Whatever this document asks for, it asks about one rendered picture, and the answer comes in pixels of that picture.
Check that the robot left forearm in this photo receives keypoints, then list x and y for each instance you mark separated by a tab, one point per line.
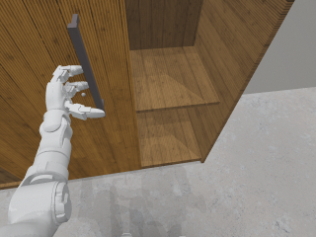
53	156

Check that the robot left upper arm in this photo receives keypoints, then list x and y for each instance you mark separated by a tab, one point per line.
38	210

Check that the left robot hand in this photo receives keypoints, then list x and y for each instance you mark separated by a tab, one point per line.
56	95

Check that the handle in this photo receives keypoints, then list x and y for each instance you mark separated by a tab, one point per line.
73	30

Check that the wardrobe door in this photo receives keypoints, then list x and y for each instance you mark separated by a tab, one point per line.
34	41
7	177

